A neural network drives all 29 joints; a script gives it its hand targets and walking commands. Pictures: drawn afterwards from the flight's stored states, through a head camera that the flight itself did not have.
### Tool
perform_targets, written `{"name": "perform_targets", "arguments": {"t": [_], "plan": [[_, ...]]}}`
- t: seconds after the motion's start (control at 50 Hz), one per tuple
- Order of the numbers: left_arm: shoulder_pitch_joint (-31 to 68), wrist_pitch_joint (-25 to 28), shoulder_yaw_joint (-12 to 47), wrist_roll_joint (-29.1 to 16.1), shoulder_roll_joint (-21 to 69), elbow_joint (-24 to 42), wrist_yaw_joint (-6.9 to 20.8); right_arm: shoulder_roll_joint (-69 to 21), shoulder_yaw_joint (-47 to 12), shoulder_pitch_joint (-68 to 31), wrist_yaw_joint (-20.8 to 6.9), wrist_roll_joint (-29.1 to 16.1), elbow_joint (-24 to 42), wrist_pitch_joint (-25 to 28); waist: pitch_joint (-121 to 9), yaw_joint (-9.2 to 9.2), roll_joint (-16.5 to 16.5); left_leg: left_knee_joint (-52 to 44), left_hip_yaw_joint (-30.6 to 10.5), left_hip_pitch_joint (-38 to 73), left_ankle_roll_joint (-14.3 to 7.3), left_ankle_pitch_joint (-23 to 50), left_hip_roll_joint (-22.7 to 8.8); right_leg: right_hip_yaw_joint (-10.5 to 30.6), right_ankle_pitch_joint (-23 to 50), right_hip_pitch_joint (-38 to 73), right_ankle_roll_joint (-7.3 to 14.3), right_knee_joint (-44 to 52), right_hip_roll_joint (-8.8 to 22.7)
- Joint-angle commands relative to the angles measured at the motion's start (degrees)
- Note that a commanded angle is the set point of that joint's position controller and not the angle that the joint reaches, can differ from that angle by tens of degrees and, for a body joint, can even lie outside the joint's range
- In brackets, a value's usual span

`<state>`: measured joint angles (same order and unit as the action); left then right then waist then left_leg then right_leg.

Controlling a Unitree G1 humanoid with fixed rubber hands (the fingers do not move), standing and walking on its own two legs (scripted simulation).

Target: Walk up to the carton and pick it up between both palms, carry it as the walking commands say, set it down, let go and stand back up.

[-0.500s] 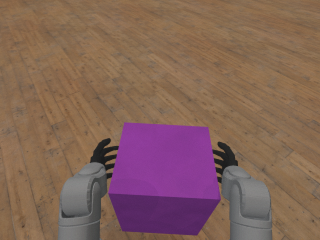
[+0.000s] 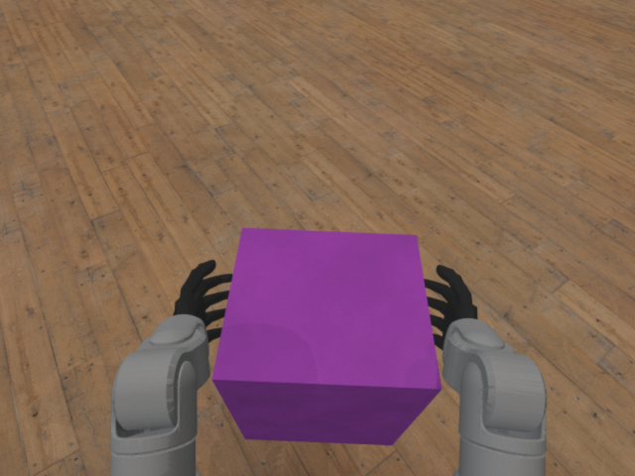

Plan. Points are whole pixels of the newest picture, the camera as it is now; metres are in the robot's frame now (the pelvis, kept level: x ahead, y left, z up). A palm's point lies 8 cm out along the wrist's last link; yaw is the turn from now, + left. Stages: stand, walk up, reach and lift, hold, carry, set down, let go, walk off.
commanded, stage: carry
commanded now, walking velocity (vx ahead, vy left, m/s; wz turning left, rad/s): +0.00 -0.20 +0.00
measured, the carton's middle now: (323, 345) +0.29 +0.00 +0.01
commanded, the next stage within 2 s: none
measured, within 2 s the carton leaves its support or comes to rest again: neither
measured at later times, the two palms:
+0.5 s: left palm (316, 353) +0.26 +0.01 +0.07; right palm (583, 374) +0.24 -0.28 +0.07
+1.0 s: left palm (463, 398) +0.21 -0.14 +0.08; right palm out of the picture +0.19 -0.43 +0.08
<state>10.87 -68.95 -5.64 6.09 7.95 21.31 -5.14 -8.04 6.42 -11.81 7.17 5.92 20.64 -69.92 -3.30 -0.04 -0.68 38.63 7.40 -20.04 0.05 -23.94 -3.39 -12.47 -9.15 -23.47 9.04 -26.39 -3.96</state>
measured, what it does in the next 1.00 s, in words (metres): steps to the right: left foot, then right foot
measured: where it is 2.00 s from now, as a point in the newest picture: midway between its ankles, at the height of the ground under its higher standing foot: outside the picture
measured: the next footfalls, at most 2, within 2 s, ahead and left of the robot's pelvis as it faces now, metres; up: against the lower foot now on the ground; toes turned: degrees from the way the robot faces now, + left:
left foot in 0.02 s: +0.00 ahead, +0.11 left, +0.00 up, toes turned +9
right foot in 0.34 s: +0.05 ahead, -0.24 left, +0.00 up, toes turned -7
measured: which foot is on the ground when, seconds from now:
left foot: up 0.00-0.00, down 0.02-0.34, up 0.36-0.54, down 0.56-0.84, up 0.86-1.00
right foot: down 0.00-0.04, up 0.06-0.32, down 0.34-0.58, up 0.60-0.82, down 0.84-1.00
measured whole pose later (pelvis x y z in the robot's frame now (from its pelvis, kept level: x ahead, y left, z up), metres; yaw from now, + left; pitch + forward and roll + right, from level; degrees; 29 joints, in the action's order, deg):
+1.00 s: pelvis -0.07 -0.27 +0.00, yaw -1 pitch +4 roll +1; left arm 10.9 -68.4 -4.7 5.9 8.0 17.3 -5.5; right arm -7.8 7.3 -10.5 6.7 6.5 19.0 -70.1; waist -3.1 -0.9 1.4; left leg 58.0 4.8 -29.7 3.5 -30.1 -4.8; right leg -6.8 -13.9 -22.2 3.1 -31.7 1.0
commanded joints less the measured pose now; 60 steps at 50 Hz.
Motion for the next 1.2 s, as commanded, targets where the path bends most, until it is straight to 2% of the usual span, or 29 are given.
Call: {"name": "perform_targets", "arguments": {"t": [0.0,0.02,0.04,0.06,0.1,0.18,0.28,0.32,0.34,0.36,0.42,0.52,0.54,0.56,0.58,0.6,0.64,0.68,0.78,0.8,0.82,0.84,0.86,0.9,1.06,1.1,1.12,1.14,1.18], "plan": [[22.09,-0.59,41.48,-22.54,52.36,1.36,13.56,-52.71,-41.59,-23.12,-16.13,-24.06,2.32,0.07,-21.03,-1.17,-2.53,-20.04,-5.26,18.60,-2.24,13.90,-7.45,10.63,17.88,8.56,-8.50,2.34,12.40],[22.23,-0.58,41.86,-22.72,52.64,2.24,13.61,-52.82,-41.11,-21.76,-16.49,-23.65,1.63,0.54,-20.42,-1.46,8.95,-18.10,-22.76,27.00,-7.36,22.86,-22.27,9.31,2.54,-5.00,-12.70,-5.76,9.26],[26.84,-0.51,43.14,-23.77,52.60,5.11,13.77,-54.33,-41.33,-22.97,-16.65,-23.98,1.97,1.26,-15.34,-1.87,21.03,-19.27,-31.22,24.04,-14.74,37.80,-32.58,9.09,-17.69,-16.37,-13.31,-20.52,6.15],[27.69,-0.32,43.20,-23.79,53.96,4.21,13.68,-54.91,-41.39,-24.26,-16.76,-24.20,2.90,1.00,-13.72,-1.37,14.09,-18.11,-26.85,21.19,-14.80,41.62,-30.38,15.63,-17.23,-16.74,-12.45,-31.67,6.02],[26.78,-0.21,42.29,-23.62,54.23,3.45,13.87,-55.19,-41.41,-25.09,-17.07,-23.60,3.55,0.98,-12.69,-0.62,6.87,-17.09,-14.64,18.43,-6.99,41.33,-21.88,15.82,-11.52,-14.48,-11.73,-32.65,6.42],[27.71,-0.18,43.46,-24.61,54.10,3.82,13.57,-53.40,-39.57,-24.96,-16.64,-22.94,4.20,1.04,-13.81,-0.57,13.31,-11.81,-5.30,17.02,-4.27,53.15,-15.91,7.86,-11.58,-8.21,-12.04,-22.50,4.34],[24.91,-1.12,42.24,-24.05,52.96,1.61,13.64,-52.04,-38.48,-21.61,-16.07,-20.65,2.09,0.58,-15.57,-0.97,17.01,-7.35,-3.95,14.67,-0.44,44.93,-15.00,2.66,-5.11,3.22,-11.33,-0.46,3.19],[23.44,-1.09,41.52,-23.75,52.78,0.57,13.81,-51.78,-38.39,-20.35,-16.11,-20.36,1.62,0.65,-19.28,-0.53,6.80,2.05,-2.28,5.40,3.86,27.11,-11.57,9.10,11.03,17.27,-9.95,5.62,10.68],[21.92,-0.80,40.70,-22.74,52.07,-0.76,14.17,-52.41,-38.79,-21.19,-16.09,-20.58,1.57,0.47,-21.08,0.32,-9.34,10.65,0.36,-7.51,6.81,3.14,-5.35,22.60,38.51,24.61,-4.47,1.54,22.81],[21.18,-0.05,40.46,-22.29,54.32,-0.35,14.28,-54.54,-40.77,-23.30,-16.20,-22.44,2.05,0.31,-20.60,0.45,-17.85,18.56,-1.31,-10.10,5.75,-17.72,-2.07,22.55,50.46,22.63,1.18,-1.03,23.73],[23.41,1.49,39.86,-22.27,56.24,0.97,14.13,-56.11,-44.50,-30.59,-16.65,-26.38,6.21,1.66,-20.57,0.44,-12.19,22.39,-2.93,-11.68,3.82,-11.17,-2.24,15.94,36.15,20.02,1.76,-0.75,19.44],[21.00,1.50,40.05,-20.56,54.44,2.24,12.72,-53.93,-43.69,-28.33,-17.06,-26.98,6.51,0.95,-20.51,-0.77,-8.49,-8.34,-0.20,4.05,0.93,7.43,-0.72,11.59,17.31,11.90,-0.51,-2.69,15.26],[19.89,1.28,40.07,-20.10,54.05,1.52,12.51,-53.21,-42.94,-26.51,-17.33,-26.44,5.33,0.71,-19.82,-1.21,-4.50,-16.59,-4.63,10.90,0.10,12.64,-4.98,10.42,11.56,6.61,-3.01,-6.57,13.31],[18.96,1.14,40.13,-19.55,53.69,1.01,12.51,-52.87,-41.91,-23.76,-17.72,-25.91,3.28,0.74,-18.18,-1.40,8.38,-21.61,-23.99,18.07,-3.80,18.61,-20.23,8.13,-4.23,-6.37,-6.99,-14.77,8.26],[22.91,0.72,41.51,-20.90,53.53,2.48,13.00,-53.37,-41.38,-23.52,-17.67,-24.94,1.69,1.57,-15.24,-1.39,21.01,-21.86,-33.85,16.05,-12.16,31.91,-29.95,9.75,-22.42,-12.82,-8.71,-26.28,3.99],[24.82,0.79,42.27,-21.14,54.65,2.62,12.97,-54.18,-40.92,-24.22,-17.85,-24.62,2.16,1.48,-13.50,-1.22,15.23,-19.85,-30.27,14.31,-12.81,36.07,-28.14,16.70,-20.24,-12.70,-8.13,-34.71,5.32],[27.24,0.91,43.05,-23.00,55.07,4.11,13.45,-55.28,-41.22,-24.88,-18.00,-24.50,3.33,1.85,-13.37,-0.57,9.78,-18.71,-17.31,13.33,-7.14,31.19,-21.49,16.20,-13.98,-11.96,-9.33,-34.91,7.10],[28.98,0.83,43.69,-24.53,55.25,4.82,13.66,-54.91,-40.90,-26.01,-17.53,-24.14,4.14,2.06,-14.77,-0.07,12.83,-14.61,-8.61,12.96,-4.70,36.47,-16.54,12.08,-12.49,-8.54,-10.59,-26.74,6.56],[23.64,-0.57,42.04,-24.03,53.32,0.60,13.84,-51.72,-39.16,-22.16,-16.03,-20.88,2.17,0.89,-17.20,-0.41,14.75,-9.07,-6.37,11.21,-1.93,35.18,-15.19,4.27,-8.37,4.46,-10.62,-0.68,3.50],[22.41,-0.74,41.44,-23.82,53.11,-0.78,14.00,-51.42,-38.78,-20.84,-16.03,-20.22,1.13,0.76,-17.36,-0.35,10.82,-4.62,-5.09,8.06,0.13,31.67,-12.97,5.17,-4.91,10.15,-10.51,5.26,4.42],[22.33,-0.76,40.91,-23.72,52.81,-1.40,14.28,-51.09,-38.60,-20.41,-16.01,-19.91,0.68,0.81,-17.15,-0.31,3.14,1.02,-3.69,0.86,2.71,19.38,-10.60,12.42,4.97,16.07,-9.69,7.95,11.54],[19.95,-0.34,39.98,-22.14,52.59,-3.90,14.79,-51.95,-39.27,-20.94,-16.15,-20.16,0.63,0.52,-16.63,0.35,-16.19,7.90,0.80,-11.76,6.13,-5.84,-2.56,26.57,24.45,19.95,-3.52,6.08,23.61],[22.36,0.22,40.35,-22.77,55.33,-2.70,15.15,-54.13,-41.09,-24.15,-16.24,-21.24,0.76,0.54,-16.46,0.32,-18.25,18.44,-2.53,-11.40,4.78,-16.46,-1.68,24.53,31.73,16.98,0.88,3.46,22.79],[24.31,0.85,40.07,-23.27,56.74,-1.41,15.11,-55.70,-43.31,-29.04,-16.44,-24.20,2.90,1.45,-17.05,0.55,-10.51,26.13,-3.94,-12.92,3.44,-12.16,-1.29,19.07,27.41,16.42,2.15,2.50,19.89],[21.47,0.63,39.59,-21.24,53.81,0.25,13.35,-53.68,-43.06,-27.09,-16.60,-25.83,3.43,0.41,-19.93,0.01,-7.51,-3.19,-0.41,-0.50,0.23,1.54,0.84,15.98,20.13,16.01,2.17,0.11,16.71],[20.43,0.36,40.09,-20.97,53.59,-0.66,13.07,-53.07,-42.03,-24.72,-17.23,-25.08,1.29,0.23,-20.05,-0.75,-3.13,-18.01,-6.44,13.44,-0.90,13.83,-6.17,13.55,13.82,7.34,-3.08,-4.58,13.67],[20.71,0.25,40.30,-21.17,53.88,-0.14,13.22,-53.06,-41.43,-22.69,-17.58,-24.58,0.06,0.66,-19.51,-1.05,10.66,-18.24,-25.70,22.07,-6.44,27.63,-23.05,9.70,-2.02,-6.70,-7.98,-13.90,8.09],[25.65,0.16,41.82,-22.40,53.73,2.47,13.44,-53.78,-41.06,-23.47,-17.71,-24.47,-0.28,1.43,-14.97,-1.36,20.93,-19.83,-31.94,18.60,-14.46,39.05,-31.04,10.11,-21.16,-14.45,-9.76,-26.38,5.07],[28.06,0.35,42.64,-23.39,55.20,2.76,13.82,-55.26,-40.97,-24.92,-17.73,-24.27,1.61,1.46,-13.29,-1.02,9.14,-19.39,-21.58,13.32,-10.99,32.76,-23.92,16.89,-15.33,-11.87,-9.76,-36.85,6.28]]}}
